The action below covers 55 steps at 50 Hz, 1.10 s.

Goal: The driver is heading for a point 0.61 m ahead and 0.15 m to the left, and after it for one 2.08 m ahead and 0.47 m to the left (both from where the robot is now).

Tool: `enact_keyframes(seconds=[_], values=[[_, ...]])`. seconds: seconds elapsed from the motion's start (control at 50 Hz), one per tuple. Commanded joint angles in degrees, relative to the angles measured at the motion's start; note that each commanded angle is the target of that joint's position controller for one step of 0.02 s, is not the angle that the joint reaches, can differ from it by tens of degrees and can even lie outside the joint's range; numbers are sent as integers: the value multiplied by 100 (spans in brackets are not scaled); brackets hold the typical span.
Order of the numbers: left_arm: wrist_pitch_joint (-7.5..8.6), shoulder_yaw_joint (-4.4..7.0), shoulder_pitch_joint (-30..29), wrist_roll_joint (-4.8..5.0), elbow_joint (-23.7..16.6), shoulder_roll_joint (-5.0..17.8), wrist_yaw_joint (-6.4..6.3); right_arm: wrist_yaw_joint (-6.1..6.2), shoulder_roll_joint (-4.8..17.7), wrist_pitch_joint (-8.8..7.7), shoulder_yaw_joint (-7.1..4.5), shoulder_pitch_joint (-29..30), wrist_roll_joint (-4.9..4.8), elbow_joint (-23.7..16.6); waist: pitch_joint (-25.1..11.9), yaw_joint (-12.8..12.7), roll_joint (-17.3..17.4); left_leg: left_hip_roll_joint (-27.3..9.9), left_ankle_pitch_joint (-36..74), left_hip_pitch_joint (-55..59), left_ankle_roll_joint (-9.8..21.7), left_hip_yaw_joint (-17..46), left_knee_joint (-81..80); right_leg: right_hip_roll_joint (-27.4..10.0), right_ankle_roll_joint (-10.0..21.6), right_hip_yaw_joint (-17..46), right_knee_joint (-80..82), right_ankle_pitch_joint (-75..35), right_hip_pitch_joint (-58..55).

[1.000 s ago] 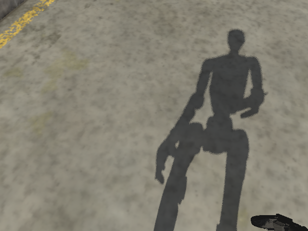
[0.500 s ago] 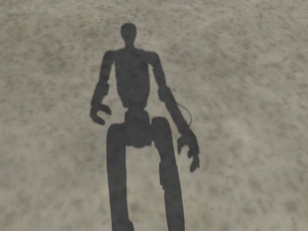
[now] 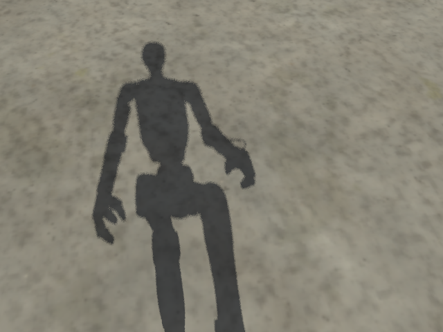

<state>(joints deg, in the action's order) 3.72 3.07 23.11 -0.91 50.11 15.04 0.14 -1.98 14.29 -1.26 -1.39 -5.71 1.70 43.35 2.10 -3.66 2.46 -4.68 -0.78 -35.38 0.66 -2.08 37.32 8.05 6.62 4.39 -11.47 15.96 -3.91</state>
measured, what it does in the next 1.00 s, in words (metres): walks ahead, turning left: left foot, then right foot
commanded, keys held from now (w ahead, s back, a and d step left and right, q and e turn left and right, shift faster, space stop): w+q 0.68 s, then q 0.12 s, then no key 0.04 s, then e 0.16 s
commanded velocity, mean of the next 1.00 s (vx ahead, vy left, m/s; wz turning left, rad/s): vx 0.43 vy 0.00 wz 0.41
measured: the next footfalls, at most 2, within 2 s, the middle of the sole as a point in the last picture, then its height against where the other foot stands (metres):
left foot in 0.10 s outside the picture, level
right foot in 0.64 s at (250, 302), level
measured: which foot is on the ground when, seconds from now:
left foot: up 0.00-0.08, down 0.10-0.64, up 0.66-1.00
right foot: down 0.00-0.10, up 0.12-0.62, down 0.64-1.00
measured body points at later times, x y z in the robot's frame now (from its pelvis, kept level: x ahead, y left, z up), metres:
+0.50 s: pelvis +0.28 +0.06 +0.01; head +0.31 +0.08 +0.45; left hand +0.42 +0.33 -0.10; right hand +0.32 -0.22 -0.12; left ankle +0.19 +0.10 -0.74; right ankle +0.47 -0.07 -0.69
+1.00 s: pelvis +0.50 +0.09 +0.01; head +0.54 +0.10 +0.45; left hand +0.39 +0.33 -0.12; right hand +0.76 -0.05 -0.11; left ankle +0.53 +0.23 -0.70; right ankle +0.52 -0.02 -0.74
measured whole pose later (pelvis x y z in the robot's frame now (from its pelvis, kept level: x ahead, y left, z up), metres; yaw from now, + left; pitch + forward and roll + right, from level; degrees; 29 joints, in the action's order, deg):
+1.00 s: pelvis +0.50 +0.09 +0.01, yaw +28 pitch +1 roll -1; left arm 3.5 1.3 19.9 -0.5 49.1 14.3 0.4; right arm -1.8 15.2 0.6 -2.1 -7.0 1.9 43.6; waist 3.6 -3.6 2.1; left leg 0.4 -10.4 -29.1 0.6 1.9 40.5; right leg 0.3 1.8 -5.9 -20.3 13.1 7.9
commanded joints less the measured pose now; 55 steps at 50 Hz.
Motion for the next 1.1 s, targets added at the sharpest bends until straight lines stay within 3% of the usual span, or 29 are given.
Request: enact_keyframes(seconds=[0.02,0.08,0.1,0.12,0.14,0.16,0.18,0.2,0.22,0.26,0.32,0.44,0.52,0.58,0.62,0.64,0.66,0.68,0.7,0.72,0.76,0.8,0.88,0.94,1.0,1.04,1.06,1.08,1.1], values=[[58,153,312,-74,-61,835,-89,-40,492,-139,-102,715,-34,-573,272,-37,-615,194,-334,-25,314,-96,-387,-1902,376,340,-52,-3606,-272],[56,155,43,-132,-24,980,-131,49,691,-159,-228,-574,-45,-157,-352,576,-632,835,-977,1630,679,-330,-710,-1803,139,-144,-1608,-5965,-314],[47,137,-34,-111,-41,983,-136,99,790,-201,-294,-1449,9,110,-793,989,-486,789,-758,2752,865,-186,-1018,-1633,31,-382,-2779,-5643,151],[86,37,76,-5,-257,717,-126,166,1297,-214,-437,-2273,125,239,-1433,1175,173,-460,-1182,4310,1365,1568,-1096,-1254,-163,-679,-4635,-3776,1604],[106,5,459,16,-338,449,-56,128,1639,-180,-535,-2204,69,279,-1696,765,1256,-1641,-844,5213,2173,4400,-1792,-99,-384,-670,-6366,1187,3510],[113,32,0,-153,-376,732,-59,58,1306,-146,-481,-1778,-167,273,-1189,700,409,-1408,-1311,4792,2048,4385,-2052,-499,-299,55,-6617,979,4029],[170,27,-412,-108,-501,771,-16,51,1073,-124,-434,-1364,-179,178,-535,609,69,-1251,-1200,4013,1912,3487,-2143,-787,-309,31,-6394,448,4139],[198,2,-645,-102,-564,722,8,51,877,-126,-384,-1183,-135,163,-239,526,-221,-969,-686,3467,1743,2982,-2279,-978,-337,-21,-6027,201,4006],[147,-4,-685,-140,-602,691,20,78,794,-140,-354,-1154,-139,206,-86,393,-229,-739,-169,3098,1609,2630,-2348,-1085,-416,-48,-5746,149,3839],[-26,-51,-553,-198,-626,562,50,105,769,-200,-333,-1222,-179,288,-200,220,-44,-445,418,2733,1514,2181,-2467,-1169,-614,-124,-5328,142,3473],[-140,-98,-898,-202,-776,457,72,128,961,-235,-401,-1436,-189,354,-113,257,-13,-237,375,2464,1543,1944,-2667,-1225,-853,-309,-4737,-134,3675],[-132,-154,-2229,-136,-1218,400,104,157,988,-188,-454,-2047,-188,467,16,745,86,-11,562,2907,1206,1986,-2543,-1144,-1028,-372,-3143,-1406,4086],[-60,-195,-2791,-83,-1459,426,114,212,1012,-154,-471,-2309,-102,476,-2,937,147,-110,1250,3397,1168,2238,-2101,-934,-940,-357,-2523,-1379,4043],[13,-153,-2430,-56,-1435,609,84,275,1139,-148,-513,-1981,-68,342,-72,640,245,-204,1533,3294,948,2496,-1700,-794,-749,-231,-1927,-973,3124],[102,-38,-1282,-63,-1101,861,-23,225,1203,-195,-520,-1660,-106,257,-564,65,43,145,2054,2845,695,2344,-561,-658,-514,-272,-1401,-824,1384],[163,66,-479,-169,-1015,1224,-120,161,947,-249,-446,-1673,-183,158,-1260,-261,-484,504,1215,2289,539,1959,782,-1557,-242,573,-1205,-79,111],[115,168,-79,-283,-1055,1652,-197,170,391,-265,-318,-2017,-320,-18,-1840,-182,-1474,1248,-2114,767,369,1165,2313,-3060,156,2643,-823,713,-1236],[10,221,-309,-175,-1006,1654,-172,198,737,-201,-347,-2337,-169,-45,-1903,155,-1857,1126,-3089,-16,396,899,3102,-3443,583,4184,-480,1179,-1021],[-24,101,-750,-128,-1134,1036,-147,219,923,-109,-384,-2085,-70,130,-987,258,-858,751,-2623,-154,361,904,3387,-3223,532,3339,-481,788,-214],[-3,2,-987,-83,-1138,656,-121,176,854,-75,-376,-1737,-47,131,-432,268,-374,620,-2283,4,276,806,3234,-2884,448,2271,-485,-561,462],[63,-60,-989,-65,-1025,500,-122,114,720,53,-388,-1621,23,94,-225,441,-727,411,-2203,336,118,675,2903,-2463,255,934,-528,-2974,995],[144,-41,-832,-18,-917,560,-81,58,639,169,-383,-1630,23,51,-405,511,-881,501,-2089,491,39,539,2926,-2337,267,294,-649,-4514,1060],[141,-21,-727,-15,-732,628,-53,-26,394,203,-271,-1146,0,-145,-463,503,-977,630,-1534,433,-46,572,2034,-2213,413,-235,-542,-4972,1115],[92,-65,-794,19,-583,578,7,-19,199,184,-109,-867,10,-117,-514,481,-1058,631,-883,1323,-29,280,605,-1889,289,-622,-547,-4799,1471],[27,-18,-504,82,-341,729,62,82,308,141,-64,-584,32,-82,-504,333,-1060,657,-685,1743,8,82,-211,-1869,252,-273,-858,-4556,1268],[-38,19,-538,131,-276,804,37,165,370,27,-56,-741,35,6,-450,500,-854,635,-148,2328,123,127,-1211,-1793,77,-38,-1297,-3813,1341],[-46,15,-396,123,-265,744,23,229,595,-52,-92,-857,83,55,-532,519,-529,273,652,2900,185,429,-1588,-1637,-127,23,-1585,-3098,1569],[-46,-57,-115,96,-404,455,10,300,1014,-110,-163,-1090,135,22,-1019,405,243,-945,2863,3821,382,1328,-1228,-1346,-337,-144,-2212,-1178,2052],[-157,-148,370,204,-341,101,-57,353,1219,-8,-252,-1009,-39,-14,-1492,358,1148,-1827,3661,4139,1248,1977,-1151,-727,-422,-581,-3129,1533,2503]])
